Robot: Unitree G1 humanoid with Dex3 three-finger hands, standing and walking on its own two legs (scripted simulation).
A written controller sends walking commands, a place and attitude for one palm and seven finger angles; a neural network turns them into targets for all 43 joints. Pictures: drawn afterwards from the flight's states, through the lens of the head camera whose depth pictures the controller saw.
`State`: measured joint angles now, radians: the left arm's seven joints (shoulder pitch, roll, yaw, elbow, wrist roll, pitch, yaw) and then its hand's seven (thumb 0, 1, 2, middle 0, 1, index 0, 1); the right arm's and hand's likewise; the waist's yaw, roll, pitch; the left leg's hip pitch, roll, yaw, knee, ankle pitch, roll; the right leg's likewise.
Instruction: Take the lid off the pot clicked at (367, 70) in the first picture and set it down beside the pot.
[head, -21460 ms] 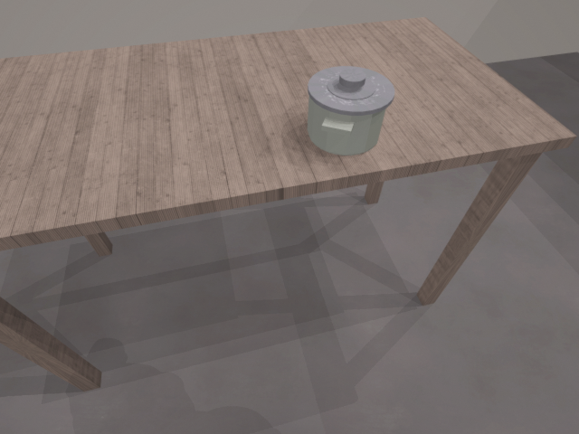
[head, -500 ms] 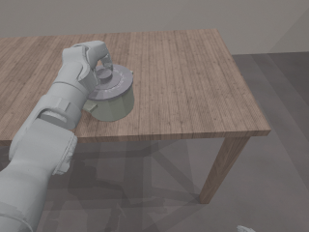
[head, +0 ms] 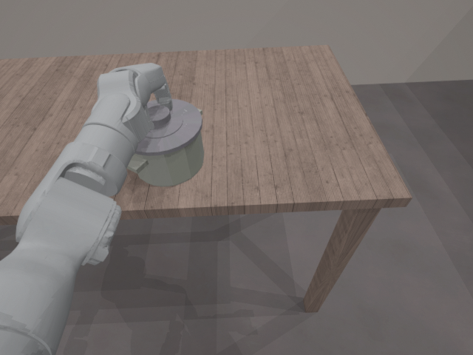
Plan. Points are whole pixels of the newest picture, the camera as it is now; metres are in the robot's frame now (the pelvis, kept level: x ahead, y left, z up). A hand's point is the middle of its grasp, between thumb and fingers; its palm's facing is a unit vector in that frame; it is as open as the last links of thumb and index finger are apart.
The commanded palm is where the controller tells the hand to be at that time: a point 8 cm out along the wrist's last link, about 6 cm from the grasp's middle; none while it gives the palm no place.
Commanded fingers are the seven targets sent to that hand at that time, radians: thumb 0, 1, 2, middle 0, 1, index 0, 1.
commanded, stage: lower the open fingers around the knob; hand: left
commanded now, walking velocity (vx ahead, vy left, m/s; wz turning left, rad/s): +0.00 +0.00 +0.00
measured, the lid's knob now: (157, 115) +0.50 +0.13 +0.16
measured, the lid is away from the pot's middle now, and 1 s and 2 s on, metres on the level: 0.00 0.00 0.00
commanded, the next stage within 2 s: raise the hand to come down again in 0.66 s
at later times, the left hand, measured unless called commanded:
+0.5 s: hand (146, 112) +0.47 +0.14 +0.19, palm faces -0.35 -0.08 -0.93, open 9.9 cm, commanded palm +0.47 +0.14 +0.23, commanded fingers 0.00 -0.38 1.71 -0.88 -0.08 -0.88 -0.08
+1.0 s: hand (147, 113) +0.47 +0.14 +0.18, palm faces -0.30 -0.06 -0.95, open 10.0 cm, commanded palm +0.47 +0.14 +0.24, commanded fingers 0.00 -0.27 1.39 -0.74 -0.29 -0.74 -0.29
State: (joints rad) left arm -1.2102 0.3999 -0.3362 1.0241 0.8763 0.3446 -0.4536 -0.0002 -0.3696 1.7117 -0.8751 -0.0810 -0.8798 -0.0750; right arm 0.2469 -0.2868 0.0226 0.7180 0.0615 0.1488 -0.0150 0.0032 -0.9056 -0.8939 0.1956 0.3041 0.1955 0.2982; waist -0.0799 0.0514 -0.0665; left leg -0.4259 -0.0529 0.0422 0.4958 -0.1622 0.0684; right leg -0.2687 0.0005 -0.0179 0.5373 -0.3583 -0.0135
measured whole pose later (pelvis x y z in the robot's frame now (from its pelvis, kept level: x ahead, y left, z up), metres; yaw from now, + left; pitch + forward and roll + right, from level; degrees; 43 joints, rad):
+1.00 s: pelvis +0.00 +0.00 +0.00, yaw -1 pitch +5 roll +0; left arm -1.16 0.44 -0.31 0.96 0.88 0.24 -0.41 0.00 -0.33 1.59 -0.87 -0.19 -0.83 -0.16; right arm 0.24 -0.28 0.02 0.71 0.07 0.16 -0.03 0.00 -0.91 -0.89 0.20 0.30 0.20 0.30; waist -0.08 0.05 -0.06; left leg -0.44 -0.04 0.05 0.52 -0.17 0.06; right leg -0.28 0.01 -0.01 0.55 -0.36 -0.02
